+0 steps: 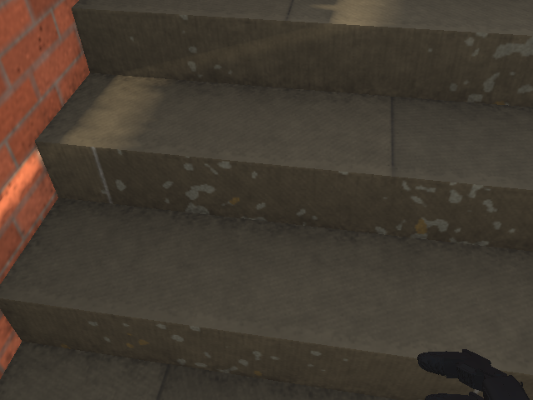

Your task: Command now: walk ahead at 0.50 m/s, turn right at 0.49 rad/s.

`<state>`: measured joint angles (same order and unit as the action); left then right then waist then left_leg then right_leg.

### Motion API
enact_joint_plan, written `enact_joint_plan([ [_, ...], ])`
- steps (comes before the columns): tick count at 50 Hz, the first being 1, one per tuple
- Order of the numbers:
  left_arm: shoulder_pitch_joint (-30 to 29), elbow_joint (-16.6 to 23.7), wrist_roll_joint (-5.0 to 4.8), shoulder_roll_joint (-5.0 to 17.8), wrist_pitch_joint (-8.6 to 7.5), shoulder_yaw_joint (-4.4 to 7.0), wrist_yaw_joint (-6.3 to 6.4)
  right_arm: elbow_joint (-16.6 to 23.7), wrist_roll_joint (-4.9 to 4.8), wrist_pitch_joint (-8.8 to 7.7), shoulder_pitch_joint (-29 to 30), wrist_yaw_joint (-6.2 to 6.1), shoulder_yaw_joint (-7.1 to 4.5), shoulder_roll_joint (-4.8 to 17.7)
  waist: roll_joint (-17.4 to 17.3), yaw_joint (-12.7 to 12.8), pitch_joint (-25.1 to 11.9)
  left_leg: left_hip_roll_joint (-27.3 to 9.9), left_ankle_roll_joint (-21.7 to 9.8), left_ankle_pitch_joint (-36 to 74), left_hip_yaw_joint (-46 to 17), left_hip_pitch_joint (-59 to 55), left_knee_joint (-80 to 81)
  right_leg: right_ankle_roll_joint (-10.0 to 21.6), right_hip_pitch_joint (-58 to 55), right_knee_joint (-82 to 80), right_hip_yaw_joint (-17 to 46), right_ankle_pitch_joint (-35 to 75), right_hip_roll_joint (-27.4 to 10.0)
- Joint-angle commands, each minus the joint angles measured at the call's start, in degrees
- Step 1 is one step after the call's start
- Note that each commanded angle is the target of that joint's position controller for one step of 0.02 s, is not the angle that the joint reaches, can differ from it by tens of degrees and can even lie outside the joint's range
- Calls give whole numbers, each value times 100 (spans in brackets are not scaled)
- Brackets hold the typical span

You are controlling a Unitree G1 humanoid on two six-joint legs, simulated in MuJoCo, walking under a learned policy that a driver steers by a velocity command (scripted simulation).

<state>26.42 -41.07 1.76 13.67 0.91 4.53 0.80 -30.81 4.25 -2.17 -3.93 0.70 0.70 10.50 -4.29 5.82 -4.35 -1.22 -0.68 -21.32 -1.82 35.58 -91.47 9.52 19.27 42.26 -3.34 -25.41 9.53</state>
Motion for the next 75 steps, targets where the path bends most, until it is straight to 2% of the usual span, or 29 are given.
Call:
enact_joint_plan([
  [1, -529, 486, 24, 656, -395, 73, 183, 783, -95, -101, 587, 87, -139, 663, -41, -425, 1300, -202, 263, -64, -211, 2459, -71, 1217, -252, -3187, 4527, -1726, -2085],
  [3, -203, 289, -28, 620, -517, 87, 225, 627, -156, -69, 713, 89, -129, 566, -457, -245, 1111, -331, 236, 692, -15, 2367, 755, 1004, -752, -3071, 3739, -431, -1966],
  [7, 852, -338, 103, 813, -706, 204, 130, 1058, -84, -141, 1738, -52, 21, -213, 844, 341, 639, -60, -155, -1323, -2, 4805, -3019, 1400, -2579, -2538, 3849, 1751, -2320],
  [10, 1422, -789, 100, 550, -794, 134, 169, 1541, -109, -220, 2729, -86, 151, -420, 738, 526, 1004, -233, -365, -2460, -361, 6790, -3689, 959, -3529, -2553, 3436, 1590, -2480],
  [14, 217, -740, -219, 474, -586, 33, 168, 1877, -207, 144, 2337, 86, 402, -763, 813, -223, 639, -396, -561, -533, 802, 1056, 255, 432, 539, -4840, 1925, 2696, -1763],
  [17, -1187, -225, -417, 1588, -778, 397, -49, 557, -414, 222, -1527, -195, -372, 396, 1525, -2143, -1730, 370, -567, -251, 741, -3254, 1718, -117, -21, -1661, 1346, 10442, -1807],
  [18, -1376, -248, -433, 1498, -929, 441, -186, 348, -345, 164, -1983, -259, -562, 824, 930, -2422, -2007, 255, -539, -427, 305, -3445, 3298, -300, -340, 182, 1413, 9283, -1503],
  [19, -1740, 16, -285, 437, -1023, 224, -360, -74, -131, 89, -2205, -273, -654, 1258, -1178, -2151, -1542, -811, -643, -1254, -2099, -3381, 5331, -451, 1004, 2542, 1605, 3102, -429],
  [20, -908, 467, 5, -251, -962, 100, -404, 6, -278, 158, -1474, -314, -726, 1461, -2117, -1202, -2078, -1994, -713, -1670, -5410, -3185, 7163, -472, 2013, 4816, 2366, 1636, 83],
  [21, -883, 557, 139, -439, -873, 53, -398, 46, -344, 177, -647, -284, -648, 957, -1159, -675, -1615, -1989, -774, -2962, -5562, -2623, 7340, -452, 2393, 5827, 2185, 2014, -293],
  [23, -1069, 648, 286, -549, -783, -82, -363, -541, -378, 7, -126, -257, -394, -59, 40, -203, 140, -1653, -920, -2942, -3506, -1218, 6509, -357, 3170, 6458, 1217, 2677, -728],
  [25, -1359, 704, 132, -784, -596, -237, -250, -1343, -213, -230, -657, -179, -287, -505, 48, -185, 503, -1436, -814, -1533, -2115, -788, 6442, -168, 3689, 7530, 1342, 2318, -647],
  [27, -1636, 984, 60, -1070, -442, -409, -117, -1903, -212, -434, -1234, -34, -312, -451, 74, -75, 689, -1535, -635, -506, -1480, -1242, 6883, -97, 4576, 7900, 1444, 1889, -800],
  [31, -2565, 1078, 45, -223, -209, -166, -149, -1903, -208, -652, -1052, -77, -375, -3, 548, -250, 946, -1421, -545, 1275, 257, -1205, 7655, -288, 4178, 6185, 1159, 2190, -689],
  [35, -3597, 1267, 114, -843, -145, -304, 5, -2331, -83, -763, -2463, -87, -492, 400, 401, -767, 875, -1623, -759, 1347, 433, -3713, 7959, -1, 6481, 8022, 855, 276, -576],
  [39, -4976, 2022, 24, -1160, -73, -568, -19, -2828, -225, -553, -3403, -277, -354, -48, 82, -1012, 1148, -1318, -473, 1564, 1003, -4306, 8731, -7, 6803, 6429, -4, -752, -998],
  [42, -4572, 1965, -141, -1004, 105, -637, -354, -2534, -500, -411, -2772, -446, -306, 260, 483, -787, 682, -1241, -875, 5659, 1811, -2927, 9481, 54, 2729, 3135, -1515, -77, -878],
  [43, -3633, 1683, -75, -759, 198, -480, -309, -2412, -517, -476, -2938, -405, -472, 1051, -135, -503, -126, -1583, -947, 9929, 1749, -3421, 8327, 16, 1627, 3319, -1742, -627, -209],
  [45, -1151, 983, -154, -123, 210, -171, -155, -2032, -762, -549, -2327, -115, -703, 1939, -1102, 639, -1703, -1759, -875, 12132, 1645, -4244, 5434, 289, -198, 1992, -926, 102, 122],
  [46, -763, 767, -190, 352, 89, 14, -132, -1581, -746, -681, -1997, -33, -713, 1844, -1041, 785, -1803, -1254, -640, 10381, 1377, -2078, 3552, 525, -1740, 1286, 633, -89, -44],
  [47, -1377, 973, -140, 939, 46, 278, -114, -1054, -581, -811, -1580, 195, -626, 1149, 668, 527, -1917, 252, -98, 1773, 1030, -186, 519, 1117, -2276, -1076, 4069, -362, -1444],
  [48, -1844, 1080, 12, 1221, 123, 383, -43, -655, -419, -864, -1147, 293, -615, 858, 733, 266, -2711, 486, -181, 1376, -417, 247, -2103, 1159, -2142, -1993, 5866, -385, -2023],
  [52, -1352, -411, 119, -69, -405, -2, -18, 92, -121, -563, -588, -114, -12, -580, -68, -677, -15, 123, -524, 1127, -463, 2104, -3551, 564, 5, -1865, 3727, 273, -1319],
  [56, -844, -823, -27, -294, -711, -225, -143, 49, -167, -183, -666, -249, 97, -508, -63, -943, 695, -134, -365, 664, -85, 2938, -3163, 138, 652, -1903, 2128, 2916, -1344],
  [63, 473, -1466, -71, 80, -755, -235, -1, 1023, -160, 61, 1907, -224, 352, -920, 465, -317, 944, -134, -578, 18, 706, 4379, -2923, 32, -113, -3144, 2320, 2176, -1417],
  [70, 54, -769, -308, 930, -896, 109, 207, -51, -496, 184, -134, -203, 5, -211, 1764, -1206, -1137, 578, -690, -72, 1086, -1048, 2277, 19, -1706, -1597, 1196, 12015, -2088],
  [71, -151, -662, -332, 1004, -1014, 193, 58, -153, -427, 122, -478, -196, -170, 184, 1810, -1466, -1321, 700, -810, -508, 639, -1666, 3645, 52, -1884, -346, 1209, 11460, -1983],
  [73, -64, -345, -269, 65, -1074, 109, -275, -877, -255, 164, -1622, -237, -536, 1102, -1163, -1482, -1791, -1551, -2217, 1232, -4473, -3511, 6187, -537, 1249, 4297, 1142, 1641, 166],
  [75, -371, 66, 106, -291, -971, 18, -325, -1097, -449, 21, -627, -199, -475, 365, 324, -681, -384, -1418, -1901, -1579, -4360, -2049, 6707, -407, 2573, 6472, 1493, 2034, -240],
])
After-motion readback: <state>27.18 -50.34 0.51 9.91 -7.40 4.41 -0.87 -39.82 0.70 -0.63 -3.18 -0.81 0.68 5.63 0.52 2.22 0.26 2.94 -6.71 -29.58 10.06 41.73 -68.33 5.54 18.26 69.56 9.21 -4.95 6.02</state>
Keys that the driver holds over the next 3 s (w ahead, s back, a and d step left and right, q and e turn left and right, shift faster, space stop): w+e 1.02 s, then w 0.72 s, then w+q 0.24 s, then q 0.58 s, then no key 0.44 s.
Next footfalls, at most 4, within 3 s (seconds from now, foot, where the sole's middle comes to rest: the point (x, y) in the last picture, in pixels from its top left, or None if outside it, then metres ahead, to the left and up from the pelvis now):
0.36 left None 0.39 0.18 -0.56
0.90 right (392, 296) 0.65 -0.15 -0.39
1.42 left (417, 134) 0.97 -0.20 -0.21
2.04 right None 1.19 -0.68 -0.04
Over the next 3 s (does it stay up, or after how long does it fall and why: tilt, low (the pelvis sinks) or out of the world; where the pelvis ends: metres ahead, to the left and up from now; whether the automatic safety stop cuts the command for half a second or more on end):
stays up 1.21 -0.54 0.73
